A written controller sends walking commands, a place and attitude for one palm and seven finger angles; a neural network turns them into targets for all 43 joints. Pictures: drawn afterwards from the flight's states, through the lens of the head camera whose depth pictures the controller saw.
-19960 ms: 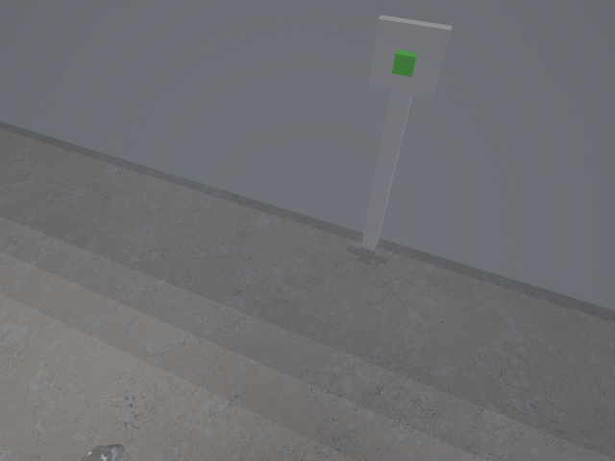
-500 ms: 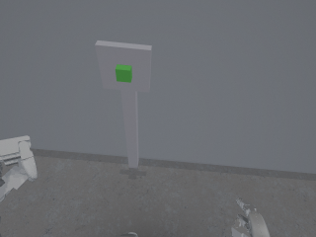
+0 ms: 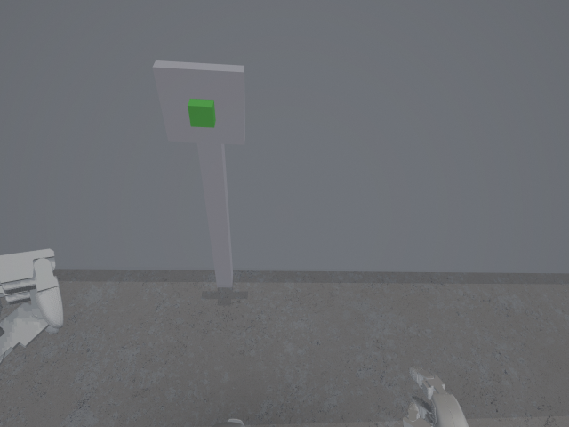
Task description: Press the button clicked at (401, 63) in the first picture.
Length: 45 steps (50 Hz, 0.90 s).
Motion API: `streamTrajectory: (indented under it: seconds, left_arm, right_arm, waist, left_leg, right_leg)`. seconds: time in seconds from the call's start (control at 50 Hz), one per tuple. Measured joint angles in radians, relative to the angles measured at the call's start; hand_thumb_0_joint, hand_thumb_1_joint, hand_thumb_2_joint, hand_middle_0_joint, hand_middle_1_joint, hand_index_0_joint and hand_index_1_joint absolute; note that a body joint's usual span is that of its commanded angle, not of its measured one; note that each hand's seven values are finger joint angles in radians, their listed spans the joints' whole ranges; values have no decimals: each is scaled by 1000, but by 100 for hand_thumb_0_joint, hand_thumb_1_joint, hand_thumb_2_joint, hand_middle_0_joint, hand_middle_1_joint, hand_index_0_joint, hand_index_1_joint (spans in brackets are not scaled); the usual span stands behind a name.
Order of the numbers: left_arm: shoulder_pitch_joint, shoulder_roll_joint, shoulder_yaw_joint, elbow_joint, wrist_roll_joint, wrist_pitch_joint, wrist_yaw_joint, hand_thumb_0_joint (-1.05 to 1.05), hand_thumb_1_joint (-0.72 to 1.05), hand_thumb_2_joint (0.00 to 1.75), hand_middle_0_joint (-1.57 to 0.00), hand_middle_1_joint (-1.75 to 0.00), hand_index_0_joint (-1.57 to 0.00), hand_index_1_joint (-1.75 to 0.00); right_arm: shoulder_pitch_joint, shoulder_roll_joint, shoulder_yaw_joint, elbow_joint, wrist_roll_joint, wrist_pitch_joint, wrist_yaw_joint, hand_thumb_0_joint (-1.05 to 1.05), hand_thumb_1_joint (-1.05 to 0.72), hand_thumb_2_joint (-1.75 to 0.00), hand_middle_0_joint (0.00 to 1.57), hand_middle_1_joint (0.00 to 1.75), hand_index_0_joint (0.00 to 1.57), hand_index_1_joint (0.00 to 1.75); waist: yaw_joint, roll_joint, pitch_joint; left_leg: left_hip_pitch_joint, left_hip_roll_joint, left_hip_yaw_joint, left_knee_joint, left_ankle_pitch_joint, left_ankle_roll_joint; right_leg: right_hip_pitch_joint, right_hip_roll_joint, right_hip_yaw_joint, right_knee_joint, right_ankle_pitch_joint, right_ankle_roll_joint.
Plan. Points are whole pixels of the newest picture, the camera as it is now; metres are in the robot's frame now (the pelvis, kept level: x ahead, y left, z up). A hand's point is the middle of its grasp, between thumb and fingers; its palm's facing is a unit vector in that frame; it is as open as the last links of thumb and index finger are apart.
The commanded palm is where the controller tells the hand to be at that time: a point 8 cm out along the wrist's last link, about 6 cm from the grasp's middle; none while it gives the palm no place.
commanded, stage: stop stepping back and stand still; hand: left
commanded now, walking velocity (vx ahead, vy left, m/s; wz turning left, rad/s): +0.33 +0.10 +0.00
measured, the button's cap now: (202, 112) +0.70 +0.24 +0.06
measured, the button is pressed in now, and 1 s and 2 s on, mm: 0 0 0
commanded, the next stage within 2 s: let the arm hang, fingers relaxed in 0.58 s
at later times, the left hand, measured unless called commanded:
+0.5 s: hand out of the picture +0.11 +0.27 +0.16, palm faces +0.45 -0.80 -0.38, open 3.1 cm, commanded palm +0.06 +0.30 +0.18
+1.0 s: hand out of the picture -0.04 +0.19 -0.17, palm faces +0.10 -0.97 -0.20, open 3.4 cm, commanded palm none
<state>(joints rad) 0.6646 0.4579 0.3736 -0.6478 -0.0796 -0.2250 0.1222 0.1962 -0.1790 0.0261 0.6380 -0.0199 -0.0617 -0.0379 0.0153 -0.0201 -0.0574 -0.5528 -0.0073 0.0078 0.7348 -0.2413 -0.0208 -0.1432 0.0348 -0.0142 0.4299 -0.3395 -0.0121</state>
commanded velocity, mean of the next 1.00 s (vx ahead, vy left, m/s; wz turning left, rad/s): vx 0.02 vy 0.00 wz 0.00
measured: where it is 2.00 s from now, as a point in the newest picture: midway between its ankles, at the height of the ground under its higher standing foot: outside the picture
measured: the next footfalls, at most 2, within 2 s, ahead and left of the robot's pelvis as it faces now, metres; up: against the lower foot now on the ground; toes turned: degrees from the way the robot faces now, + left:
left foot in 0.08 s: +0.03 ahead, +0.10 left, +0.00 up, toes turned +1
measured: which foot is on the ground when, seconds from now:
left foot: up 0.00-0.06, down 0.08-1.00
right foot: down 0.00-1.00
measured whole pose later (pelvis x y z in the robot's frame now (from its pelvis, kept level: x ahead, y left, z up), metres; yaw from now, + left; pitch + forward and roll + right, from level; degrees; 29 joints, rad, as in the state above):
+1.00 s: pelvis -0.08 +0.00 +0.00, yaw +4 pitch -2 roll -1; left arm 0.30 0.19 0.03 0.90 0.02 0.06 0.04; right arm 0.24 -0.23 0.00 0.94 -0.03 0.02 -0.01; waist -0.01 -0.03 0.04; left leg -0.33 -0.04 -0.04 0.53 -0.17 0.03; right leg -0.23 0.03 -0.03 0.53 -0.27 -0.03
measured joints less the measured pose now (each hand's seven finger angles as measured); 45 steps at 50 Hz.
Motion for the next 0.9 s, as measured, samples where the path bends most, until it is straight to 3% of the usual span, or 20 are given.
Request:
streamTrajectory:
  seconds: [0.04, 0.08, 0.1, 0.14, 0.22, 0.32, 0.36, 0.42, 0.48, 0.54, 0.6, 0.68, 0.72, 0.78, 0.84, 0.9]
  left_arm:
    - [20, -22, -2, 16, 15, 17, 11, 1, 89, 90, -130, -149, -131, -149]
    - [4, -44, -6, 39, 26, 30, 22, 1, 89, 90, -131, -149, -131, -149]
    - [-19, -54, -9, 58, 30, 33, 26, 1, 89, 90, -131, -149, -131, -149]
    - [-63, -68, -9, 94, 34, 44, 34, 1, 89, 90, -131, -149, -131, -149]
    - [-60, -64, -8, 93, 34, 54, 32, 2, 89, 90, -130, -150, -130, -149]
    - [15, -40, -7, 46, 43, 23, 24, 2, 89, 90, -130, -149, -130, -149]
    - [24, -40, -13, 58, 44, 14, 19, 2, 89, 90, -130, -149, -130, -149]
    - [24, -68, -20, 86, 44, 11, 26, 2, 89, 90, -130, -149, -130, -149]
    - [-22, -109, -39, 125, 51, 23, 35, 1, 89, 90, -130, -149, -131, -149]
    - [-75, -136, -50, 162, 55, 36, 38, 2, 89, 90, -130, -150, -131, -149]
    - [-89, -121, -42, 153, 65, 43, 38, 2, 89, 90, -130, -150, -131, -149]
    - [-70, -92, -32, 116, 69, 22, 32, 2, 89, 90, -130, -150, -130, -149]
    - [-139, -68, -91, 254, 94, 14, -17, 1, 90, 90, -130, -149, -130, -149]
    - [-302, -87, -218, 641, 108, 131, -82, 0, 90, 90, -128, -147, -128, -147]
    - [-397, -146, -287, 1016, 114, 239, -104, 1, 91, 90, -122, -142, -122, -142]
    - [-415, -206, -335, 1284, 113, 289, -111, 1, 91, 90, -114, -134, -114, -134]
  right_arm:
    - [48, -14, -5, 10, 13, 10, -14, 1, -90, -90, 20, 30, 20, 30]
    - [90, -39, -13, 10, 22, 1, -30, 1, -90, -90, 20, 30, 20, 30]
    - [98, -47, -21, 16, 25, -7, -37, 1, -90, -90, 20, 30, 20, 30]
    - [92, -50, -27, 24, 29, -17, -43, 1, -90, -90, 20, 30, 20, 30]
    - [81, -31, -21, 4, 20, -58, -34, 2, -90, -90, 20, 30, 20, 29]
    - [82, -10, -8, -44, 15, -66, -23, 1, -90, -90, 20, 30, 20, 29]
    - [81, -11, -11, -43, 14, -51, -21, 1, -90, -90, 20, 30, 20, 29]
    - [76, -24, -15, -20, 17, -26, -21, 1, -90, -90, 20, 30, 20, 30]
    - [75, -41, -20, 8, 19, -22, -32, 1, -90, -90, 20, 30, 20, 30]
    - [62, -36, -14, 28, 19, -29, -42, 1, -90, -90, 20, 30, 20, 30]
    - [59, -12, -1, 4, 14, -53, -47, 2, -90, -90, 20, 30, 20, 29]
    - [50, 8, 14, -26, 10, -78, -34, 1, -90, -90, 20, 30, 20, 30]
    - [28, -19, -3, 24, 15, -100, 8, 1, -90, -90, 20, 30, 20, 30]
    - [-27, -70, -21, 120, 15, -35, 40, 1, -90, -90, 20, 30, 20, 30]
    - [-46, -87, -25, 176, 5, 22, 44, 1, -90, -90, 20, 30, 20, 30]
    - [-27, -81, -25, 214, -5, 52, 39, 1, -90, -90, 20, 30, 20, 30]
  waist:
    - [-5, -11, -33]
    - [-16, -3, -47]
    - [-25, -6, -42]
    - [-26, -32, -8]
    - [-50, -41, 20]
    - [-69, -11, 18]
    - [-61, 14, 12]
    - [-25, 38, -1]
    - [-9, 52, 0]
    - [4, 24, 21]
    - [-7, -5, 28]
    - [-26, -2, 34]
    - [-10, 35, 26]
    - [6, 81, 21]
    - [-16, 76, 32]
    - [-36, 39, 56]
  left_leg:
    - [67, -9, 13, 22, -38, 7]
    - [176, 0, 17, -120, -16, 22]
    - [200, -12, 14, -166, -39, 55]
    - [217, -36, 27, -187, -12, 87]
    - [252, -40, 33, -265, 67, 89]
    - [237, -29, 18, -276, 96, 70]
    - [213, -22, 4, -234, 45, 53]
    - [181, -12, -17, -123, -30, 31]
    - [224, 3, -31, -160, 6, 45]
    - [257, -20, -14, -195, 34, 69]
    - [277, -41, -9, -257, 63, 72]
    - [276, -41, -22, -291, 90, 65]
    - [233, -34, -36, -246, 79, 62]
    - [192, -37, -36, -171, 49, 66]
    - [186, -47, -33, -136, 33, 72]
    - [200, -48, -32, -149, 40, 67]
  right_leg:
    - [0, -14, 7, 11, -12, 10]
    - [-5, -16, -7, 37, -27, 19]
    - [-13, -25, -16, 60, -38, 25]
    - [-28, -51, -8, 107, 0, 29]
    - [-77, -36, 13, 199, -96, 25]
    - [-42, -20, -36, 29, 54, 1]
    - [-42, -11, -48, 17, 82, -10]
    - [-54, 2, -40, 24, 84, -16]
    - [-56, 5, -48, 52, 70, -4]
    - [-46, -18, -32, 65, 60, 10]
    - [-53, -20, 4, 76, 40, 22]
    - [-43, -10, 5, 25, 89, 0]
    - [-63, -1, -10, 31, 90, -5]
    - [-103, -3, -14, 106, 58, -5]
    - [-120, -14, -14, 168, 25, -2]
    - [-114, -15, -12, 171, 26, -6]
